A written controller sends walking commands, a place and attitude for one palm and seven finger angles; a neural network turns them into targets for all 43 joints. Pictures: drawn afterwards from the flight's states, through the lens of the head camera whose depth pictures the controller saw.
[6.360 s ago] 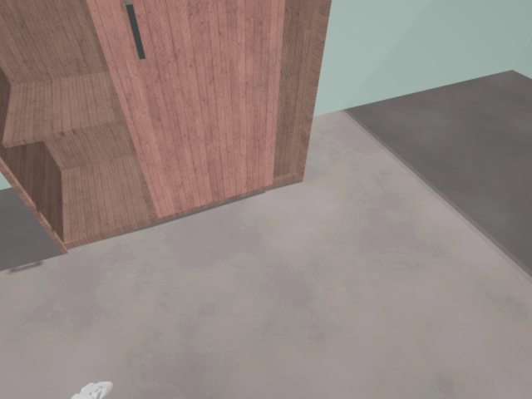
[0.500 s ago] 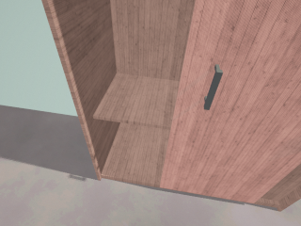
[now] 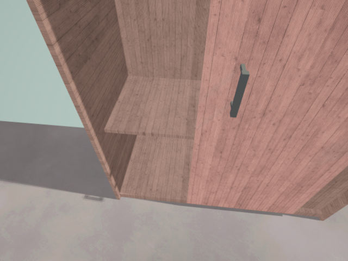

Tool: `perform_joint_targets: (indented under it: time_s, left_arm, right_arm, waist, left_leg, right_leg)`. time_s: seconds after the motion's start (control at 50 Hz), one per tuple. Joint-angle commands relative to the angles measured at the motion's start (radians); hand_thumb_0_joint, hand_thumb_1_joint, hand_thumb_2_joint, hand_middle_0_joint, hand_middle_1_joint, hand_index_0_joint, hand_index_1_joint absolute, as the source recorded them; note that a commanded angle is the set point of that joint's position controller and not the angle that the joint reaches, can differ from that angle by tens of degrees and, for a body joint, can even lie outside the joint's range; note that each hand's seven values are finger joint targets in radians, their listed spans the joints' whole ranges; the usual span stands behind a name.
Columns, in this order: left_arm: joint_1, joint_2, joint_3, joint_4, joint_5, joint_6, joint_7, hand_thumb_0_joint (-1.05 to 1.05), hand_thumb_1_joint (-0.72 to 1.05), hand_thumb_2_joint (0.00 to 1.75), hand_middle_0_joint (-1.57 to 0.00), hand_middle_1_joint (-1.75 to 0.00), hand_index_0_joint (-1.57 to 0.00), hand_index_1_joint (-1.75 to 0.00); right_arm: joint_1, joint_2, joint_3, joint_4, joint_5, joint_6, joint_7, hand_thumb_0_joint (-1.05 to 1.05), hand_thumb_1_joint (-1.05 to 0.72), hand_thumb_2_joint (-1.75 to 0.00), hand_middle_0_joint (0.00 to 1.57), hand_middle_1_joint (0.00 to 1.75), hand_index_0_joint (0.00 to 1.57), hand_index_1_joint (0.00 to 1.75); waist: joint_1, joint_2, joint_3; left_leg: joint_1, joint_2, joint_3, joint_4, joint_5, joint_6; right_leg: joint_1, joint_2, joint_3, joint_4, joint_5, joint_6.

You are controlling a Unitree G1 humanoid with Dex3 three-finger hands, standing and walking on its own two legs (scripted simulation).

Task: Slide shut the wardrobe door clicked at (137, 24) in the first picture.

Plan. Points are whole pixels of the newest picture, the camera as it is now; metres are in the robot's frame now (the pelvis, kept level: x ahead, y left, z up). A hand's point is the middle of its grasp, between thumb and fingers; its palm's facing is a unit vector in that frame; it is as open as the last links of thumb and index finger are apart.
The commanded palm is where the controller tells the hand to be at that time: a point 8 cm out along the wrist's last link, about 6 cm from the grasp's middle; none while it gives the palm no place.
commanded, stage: come to a stop and stand still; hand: right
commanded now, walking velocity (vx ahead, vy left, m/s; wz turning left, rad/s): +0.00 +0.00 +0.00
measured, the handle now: (237, 91) +0.53 -0.16 +0.12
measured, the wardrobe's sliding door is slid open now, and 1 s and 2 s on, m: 0.41 0.41 0.41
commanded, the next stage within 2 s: look again from close up in 0.86 s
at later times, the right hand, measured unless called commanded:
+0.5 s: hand out of the picture +0.03 -0.19 -0.17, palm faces +0.01 +0.98 -0.21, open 7.4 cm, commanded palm none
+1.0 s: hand out of the picture +0.03 -0.17 -0.17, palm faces +0.02 +0.98 -0.18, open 7.4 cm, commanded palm none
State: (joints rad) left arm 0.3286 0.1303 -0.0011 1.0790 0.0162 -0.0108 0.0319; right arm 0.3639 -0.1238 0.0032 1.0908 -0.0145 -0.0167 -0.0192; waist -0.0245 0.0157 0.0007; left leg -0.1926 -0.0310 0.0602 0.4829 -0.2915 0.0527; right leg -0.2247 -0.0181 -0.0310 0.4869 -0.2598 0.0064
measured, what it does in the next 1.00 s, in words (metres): stands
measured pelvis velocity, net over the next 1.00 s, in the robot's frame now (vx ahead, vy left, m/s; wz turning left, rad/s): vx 0.04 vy -0.01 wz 0.01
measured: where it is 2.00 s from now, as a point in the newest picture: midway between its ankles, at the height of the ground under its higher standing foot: outside the picture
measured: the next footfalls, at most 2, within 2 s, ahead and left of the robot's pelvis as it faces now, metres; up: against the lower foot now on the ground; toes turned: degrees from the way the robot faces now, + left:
none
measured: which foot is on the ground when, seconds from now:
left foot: down 0.00-1.00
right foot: down 0.00-1.00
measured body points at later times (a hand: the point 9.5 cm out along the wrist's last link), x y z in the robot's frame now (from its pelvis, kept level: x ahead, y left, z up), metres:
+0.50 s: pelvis +0.03 -0.02 +0.00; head +0.04 -0.01 +0.45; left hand +0.01 +0.19 -0.17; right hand +0.03 -0.24 -0.15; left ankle -0.02 +0.08 -0.74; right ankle +0.00 -0.12 -0.74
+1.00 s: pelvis +0.04 -0.01 +0.00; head +0.05 +0.00 +0.45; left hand +0.03 +0.21 -0.16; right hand +0.03 -0.22 -0.16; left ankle -0.02 +0.08 -0.74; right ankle +0.00 -0.12 -0.74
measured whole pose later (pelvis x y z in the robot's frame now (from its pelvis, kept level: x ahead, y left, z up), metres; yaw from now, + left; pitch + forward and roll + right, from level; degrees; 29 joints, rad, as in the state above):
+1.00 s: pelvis +0.04 -0.01 +0.00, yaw +1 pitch -1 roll -1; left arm 0.28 0.14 -0.02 1.15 0.01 -0.02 0.05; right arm 0.31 -0.13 0.01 1.14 -0.01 -0.02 -0.04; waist 0.00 0.00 0.02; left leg -0.10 -0.02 0.04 0.44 -0.33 0.04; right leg -0.12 0.00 -0.05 0.42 -0.30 0.00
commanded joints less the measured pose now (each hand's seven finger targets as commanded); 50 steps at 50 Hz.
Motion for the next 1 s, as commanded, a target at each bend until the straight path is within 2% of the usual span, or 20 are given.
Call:
perform_joint_targets:
  time_s: [0.0,0.02,0.14,0.16,0.28,0.4,0.42,0.6,0.62,0.7,0.72,0.8,0.82,0.88,0.92,0.98]
  left_arm:
    - [0.028,0.083,0.003,-0.014,-0.007,-0.026,0.007,0.00,0.90,0.90,-0.20,-0.30,-0.20,-0.30]
    - [0.028,0.080,0.003,-0.010,-0.008,-0.025,0.007,0.00,0.90,0.90,-0.20,-0.30,-0.20,-0.30]
    - [0.023,0.089,-0.002,0.013,-0.006,-0.024,0.008,0.00,0.90,0.90,-0.20,-0.30,-0.20,-0.30]
    - [0.023,0.092,-0.004,0.015,-0.006,-0.025,0.009,0.00,0.90,0.90,-0.20,-0.30,-0.20,-0.30]
    - [0.029,0.098,-0.005,0.026,-0.005,-0.026,0.011,0.00,0.90,0.90,-0.20,-0.30,-0.20,-0.30]
    - [0.028,0.101,-0.007,0.034,-0.005,-0.024,0.011,0.00,0.90,0.90,-0.20,-0.30,-0.20,-0.30]
    - [0.026,0.095,-0.006,0.037,-0.006,-0.023,0.010,0.00,0.90,0.90,-0.20,-0.30,-0.20,-0.30]
    - [0.027,0.093,-0.008,0.050,-0.006,-0.022,0.013,0.00,0.90,0.90,-0.20,-0.30,-0.20,-0.30]
    - [0.024,0.090,-0.008,0.051,-0.007,-0.021,0.012,0.00,0.90,0.90,-0.20,-0.30,-0.20,-0.30]
    - [0.027,0.092,-0.008,0.053,-0.007,-0.022,0.014,0.00,0.90,0.90,-0.20,-0.30,-0.20,-0.30]
    - [0.027,0.087,-0.007,0.054,-0.007,-0.020,0.014,0.00,0.90,0.90,-0.20,-0.30,-0.20,-0.30]
    - [0.028,0.091,-0.009,0.056,-0.007,-0.020,0.016,0.00,0.90,0.90,-0.20,-0.30,-0.20,-0.30]
    - [0.026,0.088,-0.008,0.056,-0.008,-0.019,0.015,0.00,0.90,0.90,-0.20,-0.30,-0.20,-0.30]
    - [0.023,0.089,-0.008,0.056,-0.007,-0.017,0.016,0.00,0.90,0.90,-0.20,-0.30,-0.20,-0.30]
    - [0.022,0.085,-0.009,0.056,-0.008,-0.016,0.016,0.00,0.90,0.90,-0.20,-0.30,-0.20,-0.30]
    - [0.023,0.088,-0.010,0.058,-0.007,-0.017,0.016,0.00,0.90,0.90,-0.20,-0.30,-0.20,-0.30]
  right_arm:
    - [0.041,-0.111,-0.014,-0.008,0.000,-0.017,-0.010,0.00,-0.90,-0.90,0.20,0.30,0.20,0.30]
    - [0.042,-0.111,-0.013,-0.004,-0.001,-0.017,-0.011,0.00,-0.90,-0.90,0.20,0.30,0.20,0.30]
    - [0.020,-0.106,-0.009,0.009,0.000,-0.013,-0.015,0.00,-0.90,-0.90,0.20,0.30,0.20,0.30]
    - [0.015,-0.106,-0.009,0.011,0.001,-0.012,-0.015,0.00,-0.90,-0.90,0.20,0.30,0.20,0.30]
    - [0.001,-0.113,-0.010,0.011,0.003,-0.012,-0.018,0.00,-0.90,-0.90,0.20,0.30,0.20,0.30]
    - [-0.007,-0.117,-0.011,0.012,0.003,-0.012,-0.021,0.00,-0.90,-0.90,0.20,0.30,0.20,0.30]
    - [-0.008,-0.117,-0.011,0.010,0.001,-0.012,-0.022,0.00,-0.90,-0.90,0.20,0.30,0.20,0.30]
    - [0.001,-0.119,-0.012,0.016,0.003,-0.014,-0.025,0.00,-0.90,-0.90,0.20,0.30,0.20,0.30]
    - [0.003,-0.119,-0.011,0.019,0.002,-0.015,-0.025,0.00,-0.90,-0.90,0.20,0.30,0.20,0.30]
    - [0.008,-0.118,-0.011,0.024,0.003,-0.016,-0.026,0.00,-0.90,-0.90,0.20,0.30,0.20,0.30]
    - [0.005,-0.119,-0.012,0.022,0.001,-0.015,-0.026,0.00,-0.90,-0.90,0.20,0.30,0.20,0.30]
    - [0.016,-0.116,-0.011,0.027,0.003,-0.017,-0.027,0.00,-0.90,-0.90,0.20,0.30,0.20,0.30]
    - [0.015,-0.119,-0.012,0.027,0.001,-0.016,-0.027,0.00,-0.90,-0.90,0.20,0.30,0.20,0.30]
    - [0.017,-0.113,-0.010,0.030,0.003,-0.016,-0.028,0.00,-0.90,-0.90,0.20,0.30,0.20,0.30]
    - [0.020,-0.114,-0.011,0.031,0.001,-0.016,-0.028,0.00,-0.90,-0.90,0.20,0.30,0.20,0.30]
    - [0.026,-0.113,-0.011,0.032,0.003,-0.017,-0.027,0.00,-0.90,-0.90,0.20,0.30,0.20,0.30]
  waist:
    - [0.009,-0.054,0.063]
    - [0.007,-0.020,0.064]
    - [0.012,-0.026,0.081]
    - [0.013,-0.043,0.079]
    - [0.016,-0.020,0.050]
    - [0.019,-0.008,0.050]
    - [0.017,0.012,0.064]
    - [0.019,-0.012,0.047]
    - [0.018,0.005,0.055]
    - [0.020,-0.013,0.046]
    - [0.021,0.006,0.061]
    - [0.021,-0.013,0.043]
    - [0.020,0.002,0.053]
    - [0.021,-0.013,0.066]
    - [0.020,0.013,0.078]
    - [0.019,-0.002,0.061]
  left_leg:
    - [0.000,0.122,-0.114,-0.095,0.135,0.000]
    - [0.006,0.121,-0.109,-0.100,0.145,-0.002]
    - [0.005,0.127,-0.102,-0.095,0.156,-0.005]
    - [0.005,0.126,-0.102,-0.090,0.162,-0.005]
    - [0.029,0.132,-0.095,-0.074,0.230,-0.006]
    - [0.032,0.136,-0.098,-0.076,0.255,-0.008]
    - [0.035,0.135,-0.096,-0.078,0.266,-0.008]
    - [0.047,0.143,-0.103,-0.081,0.316,-0.006]
    - [0.049,0.141,-0.100,-0.085,0.322,-0.007]
    - [0.051,0.144,-0.104,-0.086,0.346,-0.007]
    - [0.053,0.139,-0.102,-0.088,0.349,-0.007]
    - [0.060,0.146,-0.106,-0.090,0.375,-0.006]
    - [0.064,0.143,-0.100,-0.091,0.382,-0.008]
    - [0.053,0.146,-0.107,-0.099,0.364,-0.006]
    - [0.054,0.142,-0.104,-0.106,0.364,-0.008]
    - [0.063,0.148,-0.108,-0.106,0.384,-0.007]
  right_leg:
    - [-0.024,-0.085,0.074,-0.108,0.123,-0.052]
    - [-0.022,-0.088,0.073,-0.108,0.130,-0.053]
    - [-0.004,-0.086,0.075,-0.122,0.156,-0.054]
    - [0.004,-0.085,0.077,-0.123,0.169,-0.055]
    - [0.038,-0.088,0.072,-0.117,0.241,-0.056]
    - [0.060,-0.087,0.067,-0.117,0.253,-0.054]
    - [0.050,-0.086,0.067,-0.117,0.250,-0.055]
    - [0.080,-0.083,0.060,-0.114,0.274,-0.051]
    - [0.075,-0.083,0.059,-0.111,0.268,-0.052]
    - [0.092,-0.084,0.056,-0.110,0.281,-0.048]
    - [0.080,-0.082,0.056,-0.108,0.272,-0.048]
    - [0.098,-0.083,0.055,-0.106,0.288,-0.047]
    - [0.089,-0.082,0.052,-0.102,0.284,-0.047]
    - [0.091,-0.082,0.054,-0.112,0.260,-0.044]
    - [0.081,-0.081,0.054,-0.110,0.248,-0.046]
    - [0.091,-0.080,0.053,-0.111,0.254,-0.044]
